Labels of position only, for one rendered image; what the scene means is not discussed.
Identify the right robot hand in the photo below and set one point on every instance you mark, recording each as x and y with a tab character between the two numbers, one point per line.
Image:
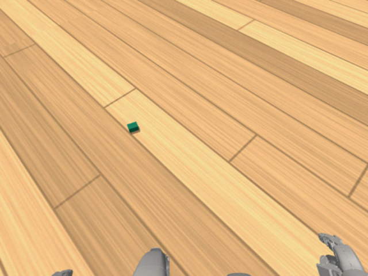
344	259

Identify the small box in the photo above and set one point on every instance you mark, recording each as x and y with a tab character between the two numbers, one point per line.
133	127

